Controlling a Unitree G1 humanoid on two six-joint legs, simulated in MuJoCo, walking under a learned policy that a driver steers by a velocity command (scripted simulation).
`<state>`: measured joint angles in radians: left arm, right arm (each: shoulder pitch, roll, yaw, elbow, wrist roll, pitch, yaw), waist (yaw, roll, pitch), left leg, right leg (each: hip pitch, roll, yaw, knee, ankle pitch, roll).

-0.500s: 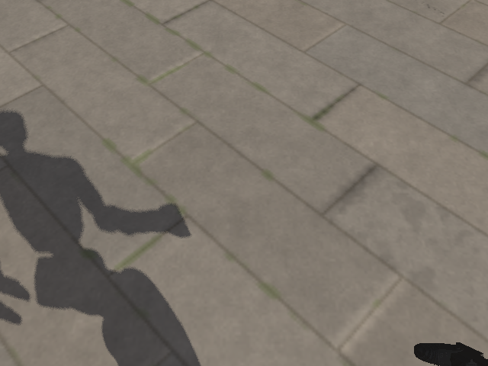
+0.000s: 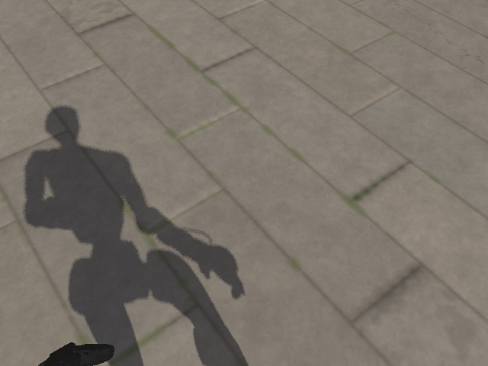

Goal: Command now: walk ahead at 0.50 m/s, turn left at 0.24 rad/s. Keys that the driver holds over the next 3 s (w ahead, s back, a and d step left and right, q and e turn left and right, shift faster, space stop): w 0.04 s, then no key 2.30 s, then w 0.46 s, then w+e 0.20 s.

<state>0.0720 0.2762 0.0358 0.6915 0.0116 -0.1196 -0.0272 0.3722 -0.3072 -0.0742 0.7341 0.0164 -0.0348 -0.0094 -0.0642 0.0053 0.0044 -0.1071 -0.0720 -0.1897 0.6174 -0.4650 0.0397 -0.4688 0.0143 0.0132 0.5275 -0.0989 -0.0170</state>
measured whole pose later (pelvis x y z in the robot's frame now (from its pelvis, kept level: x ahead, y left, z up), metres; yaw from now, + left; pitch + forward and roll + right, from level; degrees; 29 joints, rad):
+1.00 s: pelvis +0.19 +0.01 +0.01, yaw +1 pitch -1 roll +0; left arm 0.25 0.24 0.02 1.02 0.01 0.01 0.03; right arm 0.11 -0.23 -0.06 0.90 0.00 0.01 -0.03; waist 0.02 0.00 0.04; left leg -0.32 -0.03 -0.01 0.53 -0.18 0.03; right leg -0.08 -0.01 0.00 0.50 -0.39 0.01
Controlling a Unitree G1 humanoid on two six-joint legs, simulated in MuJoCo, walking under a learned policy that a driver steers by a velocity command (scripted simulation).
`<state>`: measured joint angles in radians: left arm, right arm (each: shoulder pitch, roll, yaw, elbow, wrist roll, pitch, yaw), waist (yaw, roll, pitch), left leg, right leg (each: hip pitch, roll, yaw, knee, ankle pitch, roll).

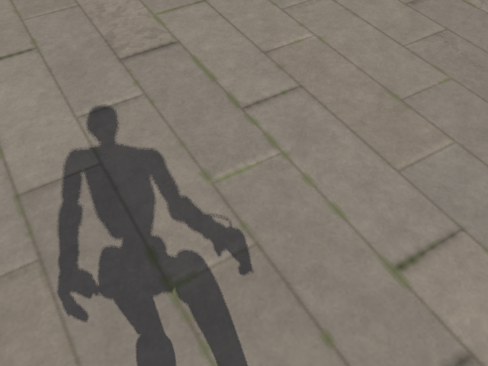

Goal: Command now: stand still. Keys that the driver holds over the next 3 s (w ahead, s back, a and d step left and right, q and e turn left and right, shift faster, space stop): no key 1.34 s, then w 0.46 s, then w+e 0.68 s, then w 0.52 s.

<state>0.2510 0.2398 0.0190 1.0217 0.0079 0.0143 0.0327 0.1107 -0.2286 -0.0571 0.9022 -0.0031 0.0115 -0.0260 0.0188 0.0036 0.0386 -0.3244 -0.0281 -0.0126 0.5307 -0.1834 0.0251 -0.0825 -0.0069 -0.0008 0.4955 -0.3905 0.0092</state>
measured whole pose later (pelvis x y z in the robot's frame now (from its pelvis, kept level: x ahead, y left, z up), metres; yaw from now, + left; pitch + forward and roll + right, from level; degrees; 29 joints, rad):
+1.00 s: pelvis +0.00 -0.01 +0.00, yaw +1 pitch -1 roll +0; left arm 0.39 0.16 0.01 1.08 0.00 -0.02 0.04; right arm 0.12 -0.20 -0.04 1.12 0.01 0.02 -0.04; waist 0.00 0.00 0.04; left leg -0.32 -0.02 -0.03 0.50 -0.16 0.01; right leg -0.08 0.00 -0.02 0.47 -0.37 -0.01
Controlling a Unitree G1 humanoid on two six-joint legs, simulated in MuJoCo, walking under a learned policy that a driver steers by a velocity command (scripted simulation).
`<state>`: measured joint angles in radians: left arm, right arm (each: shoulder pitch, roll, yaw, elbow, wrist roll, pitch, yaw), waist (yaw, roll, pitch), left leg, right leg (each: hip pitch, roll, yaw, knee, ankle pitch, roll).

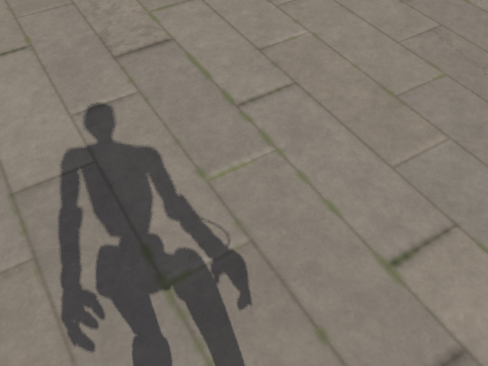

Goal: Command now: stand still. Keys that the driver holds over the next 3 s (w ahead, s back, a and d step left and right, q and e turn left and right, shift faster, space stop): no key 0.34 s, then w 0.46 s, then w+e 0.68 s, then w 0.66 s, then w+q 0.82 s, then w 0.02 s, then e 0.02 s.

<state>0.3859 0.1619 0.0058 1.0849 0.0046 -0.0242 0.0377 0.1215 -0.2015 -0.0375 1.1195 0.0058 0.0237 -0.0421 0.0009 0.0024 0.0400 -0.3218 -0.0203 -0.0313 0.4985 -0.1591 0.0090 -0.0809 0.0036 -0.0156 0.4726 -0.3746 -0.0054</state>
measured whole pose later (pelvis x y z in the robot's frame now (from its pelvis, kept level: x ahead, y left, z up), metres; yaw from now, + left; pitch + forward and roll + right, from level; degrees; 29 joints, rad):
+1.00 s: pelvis +0.23 +0.02 +0.00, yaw -4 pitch +2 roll +2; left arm 0.08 0.23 0.05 0.85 -0.03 -0.08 -0.03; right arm 0.42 -0.21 -0.02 1.09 0.00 -0.09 -0.02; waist -0.07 -0.03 0.01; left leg 0.14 -0.05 0.12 0.15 -0.32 0.02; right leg -0.69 -0.10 -0.02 0.68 0.03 -0.05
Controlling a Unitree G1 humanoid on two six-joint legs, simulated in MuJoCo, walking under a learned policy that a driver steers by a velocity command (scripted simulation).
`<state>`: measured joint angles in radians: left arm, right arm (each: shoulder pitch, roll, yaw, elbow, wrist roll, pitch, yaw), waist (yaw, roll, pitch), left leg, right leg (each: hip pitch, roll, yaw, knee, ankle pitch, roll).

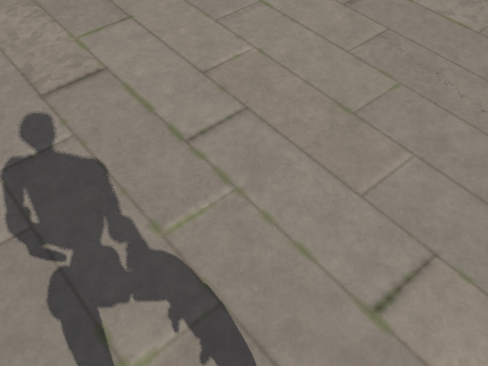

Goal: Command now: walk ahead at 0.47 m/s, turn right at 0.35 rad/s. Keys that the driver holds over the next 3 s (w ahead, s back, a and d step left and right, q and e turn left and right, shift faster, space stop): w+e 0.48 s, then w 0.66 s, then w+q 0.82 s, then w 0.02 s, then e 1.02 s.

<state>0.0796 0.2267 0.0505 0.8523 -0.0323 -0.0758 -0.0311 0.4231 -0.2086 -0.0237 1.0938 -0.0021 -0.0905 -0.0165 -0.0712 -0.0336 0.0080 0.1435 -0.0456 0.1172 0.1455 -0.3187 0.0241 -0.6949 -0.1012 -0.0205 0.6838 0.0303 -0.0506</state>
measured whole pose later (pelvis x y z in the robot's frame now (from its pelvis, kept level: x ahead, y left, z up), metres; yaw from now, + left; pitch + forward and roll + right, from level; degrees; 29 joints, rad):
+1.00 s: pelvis +0.58 -0.11 +0.01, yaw -22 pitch +3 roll +2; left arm 0.09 0.26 0.04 0.71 -0.01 -0.08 -0.02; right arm 0.39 -0.26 -0.04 0.91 0.02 -0.09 0.01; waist -0.10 -0.04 0.01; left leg -0.03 -0.05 0.02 0.22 -0.24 0.03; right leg -0.65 -0.09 0.04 0.63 0.01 -0.01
